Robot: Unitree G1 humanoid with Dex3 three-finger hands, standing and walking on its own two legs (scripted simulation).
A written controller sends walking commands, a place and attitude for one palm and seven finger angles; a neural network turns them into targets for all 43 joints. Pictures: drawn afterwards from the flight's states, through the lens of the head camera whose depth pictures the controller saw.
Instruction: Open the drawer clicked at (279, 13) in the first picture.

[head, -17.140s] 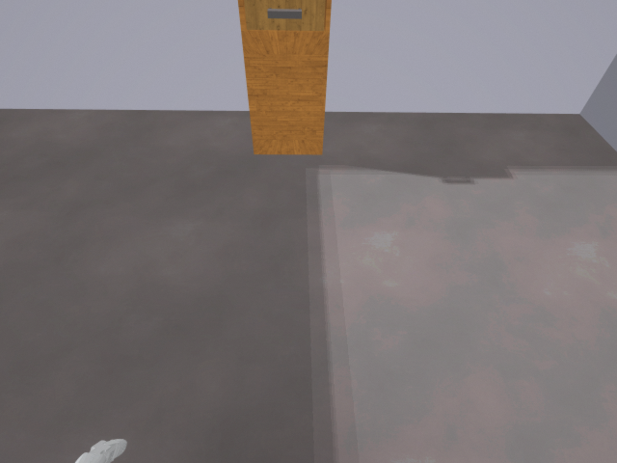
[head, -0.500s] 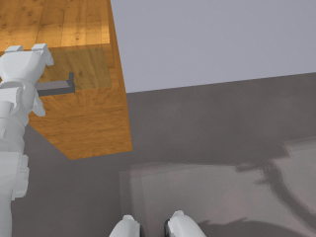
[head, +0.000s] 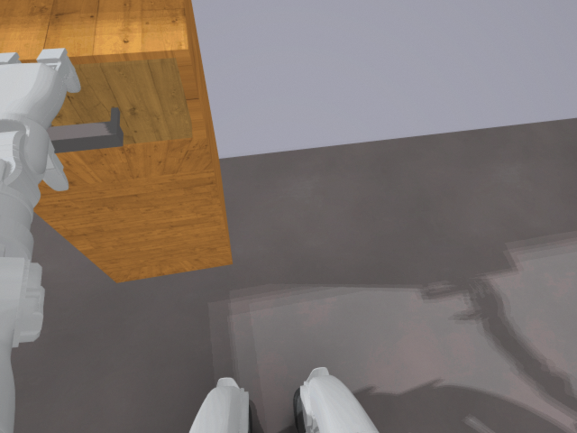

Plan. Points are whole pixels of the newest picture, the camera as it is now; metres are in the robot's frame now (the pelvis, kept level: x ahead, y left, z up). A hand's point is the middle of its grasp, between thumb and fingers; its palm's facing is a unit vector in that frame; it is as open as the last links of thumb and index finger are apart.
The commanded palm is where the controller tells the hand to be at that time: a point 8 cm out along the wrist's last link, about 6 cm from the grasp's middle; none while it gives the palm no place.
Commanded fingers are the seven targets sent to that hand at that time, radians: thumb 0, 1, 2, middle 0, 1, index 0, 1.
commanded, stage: lower the fingers behind the handle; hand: left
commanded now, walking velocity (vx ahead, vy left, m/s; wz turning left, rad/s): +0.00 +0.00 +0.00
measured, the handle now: (72, 127) +0.57 +0.28 +0.03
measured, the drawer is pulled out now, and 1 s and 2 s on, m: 0.00 0.00 0.00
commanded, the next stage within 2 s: lift the fingers back up to retry in 0.62 s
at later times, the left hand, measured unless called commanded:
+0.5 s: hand (47, 125) +0.52 +0.28 +0.09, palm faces +0.03 +0.03 -1.00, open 13.8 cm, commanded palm +0.52 +0.30 +0.05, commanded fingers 0.00 -0.50 0.30 -0.30 -1.20 -0.30 -1.20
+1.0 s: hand (46, 124) +0.52 +0.28 +0.09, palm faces -0.01 +0.03 -1.00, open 13.8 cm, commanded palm +0.53 +0.30 +0.09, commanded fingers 0.00 -0.50 0.30 -0.30 -1.20 -0.30 -1.20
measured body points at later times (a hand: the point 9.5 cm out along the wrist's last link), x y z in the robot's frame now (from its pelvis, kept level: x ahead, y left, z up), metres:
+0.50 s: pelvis -0.01 +0.00 -0.01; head +0.11 +0.01 +0.42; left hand +0.52 +0.28 +0.14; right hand +0.03 -0.27 -0.13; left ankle +0.06 +0.09 -0.66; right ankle +0.07 -0.11 -0.66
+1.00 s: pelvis +0.00 +0.00 +0.00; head +0.12 +0.01 +0.43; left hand +0.52 +0.28 +0.14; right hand +0.03 -0.27 -0.12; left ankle +0.06 +0.09 -0.66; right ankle +0.07 -0.11 -0.66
